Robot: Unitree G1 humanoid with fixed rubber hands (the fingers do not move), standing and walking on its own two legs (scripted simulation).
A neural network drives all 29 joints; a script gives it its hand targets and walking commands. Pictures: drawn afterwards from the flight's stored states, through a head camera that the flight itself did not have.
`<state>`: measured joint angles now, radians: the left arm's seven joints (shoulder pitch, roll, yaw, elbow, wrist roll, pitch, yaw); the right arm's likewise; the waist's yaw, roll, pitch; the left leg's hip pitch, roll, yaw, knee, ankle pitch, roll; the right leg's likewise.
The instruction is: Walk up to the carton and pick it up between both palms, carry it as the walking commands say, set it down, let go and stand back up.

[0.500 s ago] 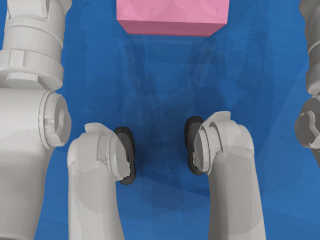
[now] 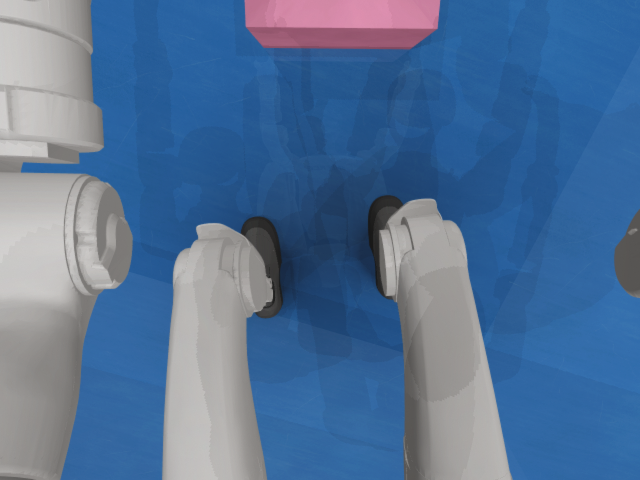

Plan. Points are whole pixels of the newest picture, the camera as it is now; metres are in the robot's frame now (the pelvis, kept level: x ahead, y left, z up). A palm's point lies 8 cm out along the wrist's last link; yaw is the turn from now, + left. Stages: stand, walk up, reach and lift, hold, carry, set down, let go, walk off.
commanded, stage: set down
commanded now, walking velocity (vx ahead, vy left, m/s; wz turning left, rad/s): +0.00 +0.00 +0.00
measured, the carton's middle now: out of the picture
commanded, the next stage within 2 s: let go in 0.50 s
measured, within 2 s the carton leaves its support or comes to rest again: neither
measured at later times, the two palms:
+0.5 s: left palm out of the picture +0.62 +0.14 +0.06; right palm out of the picture +0.57 -0.30 +0.06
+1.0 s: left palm out of the picture +0.49 +0.18 +0.09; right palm out of the picture +0.46 -0.29 +0.09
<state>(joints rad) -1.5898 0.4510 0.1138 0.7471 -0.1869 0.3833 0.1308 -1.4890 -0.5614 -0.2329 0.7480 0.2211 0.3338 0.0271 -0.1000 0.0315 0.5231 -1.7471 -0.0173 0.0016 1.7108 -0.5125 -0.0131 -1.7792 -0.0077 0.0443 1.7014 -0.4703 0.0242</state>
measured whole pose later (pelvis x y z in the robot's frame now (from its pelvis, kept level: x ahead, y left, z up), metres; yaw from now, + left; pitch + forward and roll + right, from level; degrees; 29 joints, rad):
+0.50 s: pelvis +0.03 -0.01 +0.13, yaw +0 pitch +40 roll +3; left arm -1.41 0.42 0.27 1.00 -0.05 0.34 0.00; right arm -1.38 -0.45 -0.27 0.95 0.08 0.30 0.06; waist -0.08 0.04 0.14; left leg -1.46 -0.01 0.00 1.07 -0.31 -0.03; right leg -1.51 0.00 0.05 1.09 -0.28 0.00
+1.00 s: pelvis +0.10 -0.01 +0.20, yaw -1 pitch +34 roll +0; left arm -0.53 0.20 0.14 0.45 0.03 0.22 0.06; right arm -0.50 -0.37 -0.20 0.54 0.03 0.15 0.15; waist -0.04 0.00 0.04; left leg -1.07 -0.01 -0.05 0.78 -0.28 -0.02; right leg -1.09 0.00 0.01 0.76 -0.26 0.00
